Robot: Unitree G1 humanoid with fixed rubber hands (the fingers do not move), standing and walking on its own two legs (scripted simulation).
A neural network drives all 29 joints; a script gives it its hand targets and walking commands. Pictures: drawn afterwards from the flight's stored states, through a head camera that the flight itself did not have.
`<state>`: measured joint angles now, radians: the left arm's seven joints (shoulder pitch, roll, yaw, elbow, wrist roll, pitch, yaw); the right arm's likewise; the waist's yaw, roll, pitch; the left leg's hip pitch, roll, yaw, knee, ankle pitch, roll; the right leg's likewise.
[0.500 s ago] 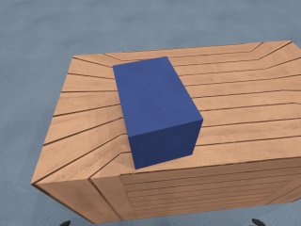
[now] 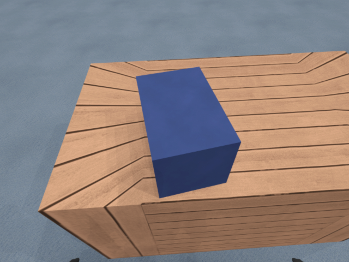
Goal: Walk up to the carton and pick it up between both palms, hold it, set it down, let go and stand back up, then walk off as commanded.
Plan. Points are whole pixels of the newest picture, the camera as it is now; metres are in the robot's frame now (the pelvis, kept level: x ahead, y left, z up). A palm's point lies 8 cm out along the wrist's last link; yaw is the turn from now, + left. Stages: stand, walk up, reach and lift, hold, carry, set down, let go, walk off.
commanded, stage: reach and lift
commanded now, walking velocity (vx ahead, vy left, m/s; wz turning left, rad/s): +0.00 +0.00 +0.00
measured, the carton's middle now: (180, 128) +0.45 +0.01 +0.02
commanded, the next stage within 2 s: none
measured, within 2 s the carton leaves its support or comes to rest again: neither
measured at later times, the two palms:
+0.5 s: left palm out of the picture +0.14 +0.24 -0.08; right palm out of the picture +0.12 -0.30 -0.08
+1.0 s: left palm out of the picture +0.13 +0.23 -0.02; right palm out of the picture +0.09 -0.27 -0.04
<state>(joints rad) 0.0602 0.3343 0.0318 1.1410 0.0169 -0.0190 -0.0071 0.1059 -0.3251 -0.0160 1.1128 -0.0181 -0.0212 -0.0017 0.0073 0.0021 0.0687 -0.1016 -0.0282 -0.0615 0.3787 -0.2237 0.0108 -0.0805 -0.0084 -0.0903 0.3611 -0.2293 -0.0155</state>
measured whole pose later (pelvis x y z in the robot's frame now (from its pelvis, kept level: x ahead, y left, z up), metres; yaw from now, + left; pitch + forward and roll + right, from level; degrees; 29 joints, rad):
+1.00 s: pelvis -0.05 -0.01 +0.00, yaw -7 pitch -8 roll +1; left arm 0.27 0.21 0.08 0.17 -0.03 0.37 0.12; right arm 0.31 -0.26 -0.07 0.29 0.07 0.13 0.11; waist 0.05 0.01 0.08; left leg -0.06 0.02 0.05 0.37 -0.18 -0.01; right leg -0.12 0.04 0.01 0.42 -0.17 -0.04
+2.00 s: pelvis -0.02 -0.03 +0.00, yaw -6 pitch -4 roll +1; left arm 0.36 0.07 -0.03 -0.29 -0.03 0.25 0.26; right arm 0.29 -0.39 0.04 0.05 0.39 -0.04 0.10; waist 0.07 -0.07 0.06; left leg -0.07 0.04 0.04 0.32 -0.18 -0.04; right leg -0.11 0.06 0.00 0.35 -0.18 -0.07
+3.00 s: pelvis -0.03 -0.03 +0.00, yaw -5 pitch +3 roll +0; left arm -0.30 0.12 0.20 -0.24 -0.13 0.81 0.20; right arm -0.49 -0.41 0.08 0.29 0.46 0.33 -0.05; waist 0.10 0.01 0.06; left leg -0.25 0.04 0.01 0.36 -0.17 -0.04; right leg -0.26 0.06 -0.02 0.34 -0.14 -0.06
